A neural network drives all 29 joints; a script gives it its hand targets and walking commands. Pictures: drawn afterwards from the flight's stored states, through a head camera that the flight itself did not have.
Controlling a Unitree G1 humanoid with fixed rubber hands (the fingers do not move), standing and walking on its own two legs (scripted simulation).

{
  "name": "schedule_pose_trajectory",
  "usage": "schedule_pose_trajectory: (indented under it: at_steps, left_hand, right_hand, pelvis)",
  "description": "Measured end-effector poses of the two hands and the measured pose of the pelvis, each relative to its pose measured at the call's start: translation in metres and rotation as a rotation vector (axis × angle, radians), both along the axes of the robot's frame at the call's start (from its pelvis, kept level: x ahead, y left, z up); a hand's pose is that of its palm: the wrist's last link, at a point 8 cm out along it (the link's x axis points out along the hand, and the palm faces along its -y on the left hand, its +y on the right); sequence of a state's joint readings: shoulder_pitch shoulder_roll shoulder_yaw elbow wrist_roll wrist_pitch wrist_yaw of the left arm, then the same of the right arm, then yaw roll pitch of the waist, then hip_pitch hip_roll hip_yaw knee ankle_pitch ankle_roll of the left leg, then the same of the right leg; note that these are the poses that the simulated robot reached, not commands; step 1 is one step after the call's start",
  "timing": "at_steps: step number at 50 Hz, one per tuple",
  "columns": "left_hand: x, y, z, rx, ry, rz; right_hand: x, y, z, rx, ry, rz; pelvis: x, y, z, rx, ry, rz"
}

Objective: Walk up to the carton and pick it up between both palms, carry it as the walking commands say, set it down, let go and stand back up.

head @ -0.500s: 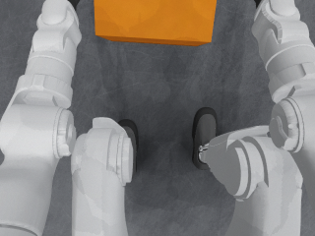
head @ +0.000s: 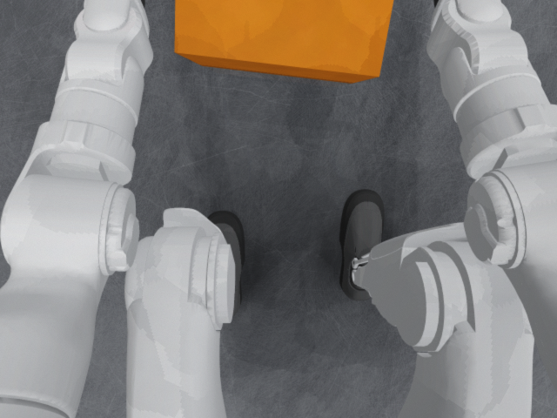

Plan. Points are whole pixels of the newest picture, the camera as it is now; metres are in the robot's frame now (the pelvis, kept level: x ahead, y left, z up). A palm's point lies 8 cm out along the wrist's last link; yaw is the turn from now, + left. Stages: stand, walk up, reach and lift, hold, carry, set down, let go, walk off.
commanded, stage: reach and lift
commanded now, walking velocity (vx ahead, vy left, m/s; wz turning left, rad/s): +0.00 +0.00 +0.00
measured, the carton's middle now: (284, 8) +0.54 +0.02 -0.29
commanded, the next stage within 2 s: none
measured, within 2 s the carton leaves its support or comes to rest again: leaves its support in 0.62 s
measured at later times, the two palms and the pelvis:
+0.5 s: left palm out of the picture +0.54 +0.18 -0.19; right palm out of the picture +0.54 -0.15 -0.19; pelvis +0.00 +0.00 +0.00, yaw +0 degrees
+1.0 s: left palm out of the picture +0.54 +0.17 -0.14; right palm out of the picture +0.54 -0.15 -0.14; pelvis -0.03 +0.00 +0.00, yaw +0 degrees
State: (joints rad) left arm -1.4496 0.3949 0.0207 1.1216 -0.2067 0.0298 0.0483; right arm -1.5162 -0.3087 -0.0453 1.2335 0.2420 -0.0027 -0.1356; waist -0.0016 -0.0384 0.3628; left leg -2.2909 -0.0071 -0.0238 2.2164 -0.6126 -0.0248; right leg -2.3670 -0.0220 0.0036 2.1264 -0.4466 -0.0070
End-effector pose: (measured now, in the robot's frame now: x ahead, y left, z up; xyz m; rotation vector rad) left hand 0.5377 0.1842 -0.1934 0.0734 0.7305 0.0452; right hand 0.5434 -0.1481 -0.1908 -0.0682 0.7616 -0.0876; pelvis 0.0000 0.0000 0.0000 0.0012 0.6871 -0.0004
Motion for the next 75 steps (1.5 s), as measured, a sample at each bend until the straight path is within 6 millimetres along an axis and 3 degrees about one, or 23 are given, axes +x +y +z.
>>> schedule_pose_trajectory:
  at_steps: [30,53,64,75]
  left_hand:
    - [-0.003,-0.005,0.004,-0.044,0.048,0.014]
    - [0.004,-0.012,0.056,-0.007,-0.037,0.003]
    - [0.003,-0.013,0.066,-0.003,-0.014,-0.018]
    - [0.004,-0.019,0.098,0.004,-0.050,-0.006]
  right_hand:
    - [-0.003,-0.001,0.005,0.013,0.042,-0.063]
    - [-0.005,-0.001,0.056,-0.066,-0.022,-0.092]
    - [-0.008,-0.001,0.067,-0.098,-0.003,-0.095]
    - [-0.008,-0.003,0.099,-0.113,-0.043,-0.137]
  pelvis:
    - [-0.004,-0.001,-0.005,0.002,-0.026,0.001]
    - [-0.027,0.004,0.001,-0.010,-0.210,0.007]
    - [-0.029,0.006,0.003,-0.017,-0.231,0.009]
    - [-0.033,0.007,0.008,-0.020,-0.272,0.010]
